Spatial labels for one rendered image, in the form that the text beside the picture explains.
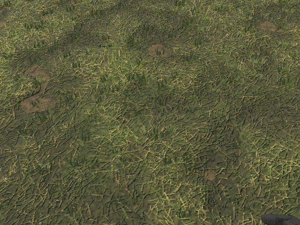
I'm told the right robot hand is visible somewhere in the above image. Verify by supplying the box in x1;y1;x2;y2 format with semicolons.
261;214;300;225

